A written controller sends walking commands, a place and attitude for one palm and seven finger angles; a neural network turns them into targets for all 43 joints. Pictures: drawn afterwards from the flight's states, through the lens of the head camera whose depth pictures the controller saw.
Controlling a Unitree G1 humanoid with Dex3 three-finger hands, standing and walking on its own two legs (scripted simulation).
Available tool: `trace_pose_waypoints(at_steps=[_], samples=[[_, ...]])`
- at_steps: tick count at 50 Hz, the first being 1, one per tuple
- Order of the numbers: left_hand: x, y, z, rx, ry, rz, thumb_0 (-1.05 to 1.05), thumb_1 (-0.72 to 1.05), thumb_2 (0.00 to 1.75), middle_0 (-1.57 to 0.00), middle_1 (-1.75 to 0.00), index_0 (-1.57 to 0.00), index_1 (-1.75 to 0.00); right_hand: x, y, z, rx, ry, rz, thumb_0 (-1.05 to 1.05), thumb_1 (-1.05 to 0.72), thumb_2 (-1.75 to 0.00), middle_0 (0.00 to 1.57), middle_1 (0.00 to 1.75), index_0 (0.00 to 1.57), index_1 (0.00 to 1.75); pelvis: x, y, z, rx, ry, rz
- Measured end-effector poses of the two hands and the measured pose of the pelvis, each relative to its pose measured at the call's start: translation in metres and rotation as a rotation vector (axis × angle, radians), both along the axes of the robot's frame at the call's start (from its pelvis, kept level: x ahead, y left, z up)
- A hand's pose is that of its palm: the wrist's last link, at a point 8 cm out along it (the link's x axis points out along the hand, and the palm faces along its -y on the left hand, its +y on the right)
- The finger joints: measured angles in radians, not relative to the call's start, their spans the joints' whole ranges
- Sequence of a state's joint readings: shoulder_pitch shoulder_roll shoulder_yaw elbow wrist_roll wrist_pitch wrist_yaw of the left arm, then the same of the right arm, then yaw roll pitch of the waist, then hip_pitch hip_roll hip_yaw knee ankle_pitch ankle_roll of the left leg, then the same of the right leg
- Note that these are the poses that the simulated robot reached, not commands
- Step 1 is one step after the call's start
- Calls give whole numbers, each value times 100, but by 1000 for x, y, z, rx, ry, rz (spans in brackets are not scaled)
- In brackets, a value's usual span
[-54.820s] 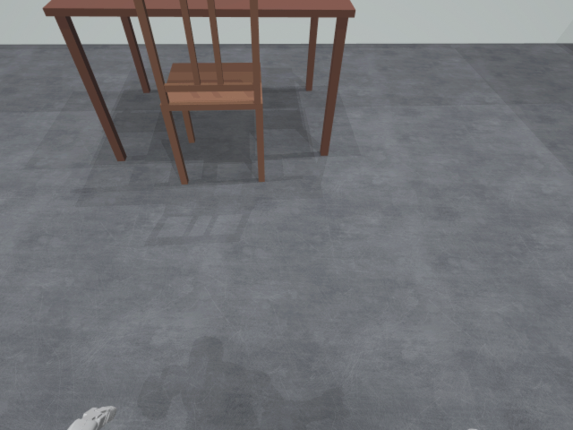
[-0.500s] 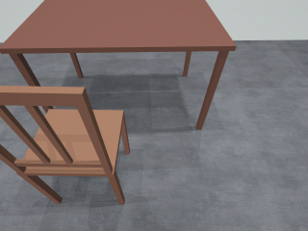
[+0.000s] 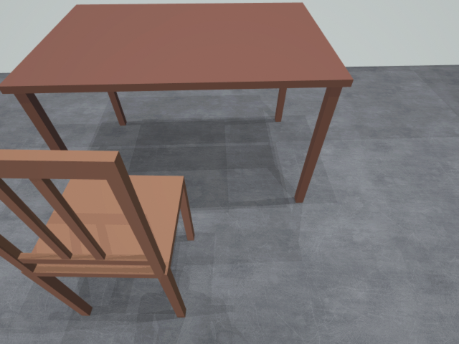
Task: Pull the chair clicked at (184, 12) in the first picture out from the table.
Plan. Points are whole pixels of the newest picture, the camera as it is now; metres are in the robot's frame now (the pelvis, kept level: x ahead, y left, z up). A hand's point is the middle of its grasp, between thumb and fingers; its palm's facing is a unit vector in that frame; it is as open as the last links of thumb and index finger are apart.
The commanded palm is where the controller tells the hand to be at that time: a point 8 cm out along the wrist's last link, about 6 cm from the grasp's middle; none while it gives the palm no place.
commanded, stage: come to a stop and stand still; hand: left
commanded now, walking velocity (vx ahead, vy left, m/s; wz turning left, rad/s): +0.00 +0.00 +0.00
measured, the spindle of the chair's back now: (34, 223) +0.35 +0.47 -0.07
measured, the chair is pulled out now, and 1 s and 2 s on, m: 0.34 0.34 0.34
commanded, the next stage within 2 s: look again from close up in 0.06 s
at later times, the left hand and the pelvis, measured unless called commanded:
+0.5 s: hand out of the picture -0.03 +0.19 -0.18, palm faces +0.02 -0.98 -0.18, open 7.3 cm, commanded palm none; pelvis -0.04 +0.03 -0.01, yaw +0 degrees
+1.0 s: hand out of the picture -0.07 +0.19 -0.19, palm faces +0.03 -0.99 -0.13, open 7.4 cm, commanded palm none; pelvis -0.04 +0.05 +0.00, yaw +0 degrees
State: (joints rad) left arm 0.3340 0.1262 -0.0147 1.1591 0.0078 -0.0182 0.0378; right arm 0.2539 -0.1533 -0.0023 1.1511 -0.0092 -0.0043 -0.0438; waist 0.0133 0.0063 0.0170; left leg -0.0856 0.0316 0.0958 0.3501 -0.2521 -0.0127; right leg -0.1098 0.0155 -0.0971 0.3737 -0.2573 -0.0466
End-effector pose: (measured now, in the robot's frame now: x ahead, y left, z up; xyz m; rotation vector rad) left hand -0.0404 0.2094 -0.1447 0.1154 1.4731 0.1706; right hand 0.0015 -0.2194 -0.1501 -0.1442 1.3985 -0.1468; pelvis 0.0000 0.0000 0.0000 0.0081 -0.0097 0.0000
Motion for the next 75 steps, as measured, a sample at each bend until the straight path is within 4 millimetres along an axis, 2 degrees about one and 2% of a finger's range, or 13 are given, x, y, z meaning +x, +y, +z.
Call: trace_pose_waypoints(at_steps=[10, 16, 25, 33, 41, 47, 57, 66, 75], samples=[[16, -3, -1, 20, -62, -30, 1, 92, 90, -20, -30, -20, -30, -23, 5, -4, 30, 33, -16, 0, -91, -90, 20, 29, 20, 30, -7, -4, -2, -9, 2, -3], [8, 9, -8, 11, -75, -56, 1, 92, 90, -20, -30, -20, -30, -31, 8, -5, 4, -20, -37, 1, -92, -90, 20, 29, 20, 30, -25, 8, -8, -22, -18, -8], [6, 35, -10, 2, -121, -50, 1, 92, 90, -20, -30, -20, -30, -50, 35, -2, 14, -27, -12, 1, -92, -90, 20, 29, 20, 30, -38, 28, -8, -14, -22, -6], [-9, 46, -10, -7, -100, -37, 1, 92, 90, -20, -30, -20, -30, -63, 53, 0, 26, -1, -7, 0, -91, -90, 20, 29, 20, 30, -44, 41, -6, -8, -12, -1], [-28, 43, -12, -32, -46, -21, 1, 91, 90, -20, -30, -20, -30, -60, 57, 2, 17, 4, -5, 0, -91, -90, 20, 30, 20, 30, -43, 47, -5, -8, -7, -1], [-33, 38, -13, -48, -28, -14, 1, 91, 90, -20, -30, -20, -30, -53, 54, 3, 3, -4, -4, 1, -91, -90, 20, 30, 20, 30, -41, 48, -5, -9, -11, -4], [-22, 37, -14, -55, -47, -23, 1, 91, 90, -20, -30, -20, -30, -47, 52, 5, -9, -16, -8, 1, -92, -90, 20, 29, 20, 30, -38, 49, -4, -10, -17, -9], [-13, 40, -13, -43, -64, -30, 1, 91, 90, -20, -30, -20, -30, -52, 56, 4, 6, 5, -14, 1, -92, -90, 20, 29, 20, 30, -37, 48, -4, -9, -15, -8], [-12, 40, -10, -35, -55, -28, 1, 91, 90, -20, -30, -20, -30, -56, 60, 2, 24, 25, -20, 0, -91, -90, 20, 29, 20, 30, -34, 46, -3, -7, -11, -8]])
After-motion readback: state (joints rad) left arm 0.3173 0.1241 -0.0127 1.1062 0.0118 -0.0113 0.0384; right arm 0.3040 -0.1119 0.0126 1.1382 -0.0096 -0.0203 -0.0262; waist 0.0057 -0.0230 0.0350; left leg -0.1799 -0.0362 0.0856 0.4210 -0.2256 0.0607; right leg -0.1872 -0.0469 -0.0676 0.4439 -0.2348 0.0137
